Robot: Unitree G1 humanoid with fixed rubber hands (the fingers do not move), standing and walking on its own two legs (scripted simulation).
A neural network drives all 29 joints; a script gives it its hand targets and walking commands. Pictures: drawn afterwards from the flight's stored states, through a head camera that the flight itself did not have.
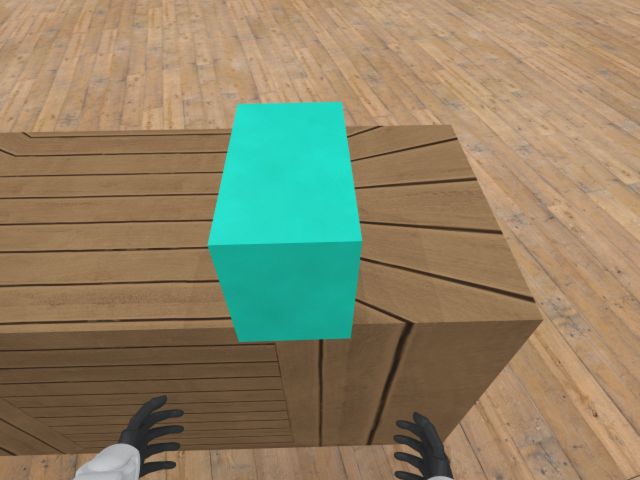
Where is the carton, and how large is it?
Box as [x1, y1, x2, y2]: [208, 102, 361, 341]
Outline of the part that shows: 341,102 261,103 237,105 210,231 208,247 239,341 350,337 361,247 361,236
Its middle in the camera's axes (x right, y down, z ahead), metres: -0.04 -0.04 +0.63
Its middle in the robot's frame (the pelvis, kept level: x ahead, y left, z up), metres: +0.51 +0.08 +0.03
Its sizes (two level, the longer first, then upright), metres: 0.317 0.175 0.228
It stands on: a pedestal, 0.70 m high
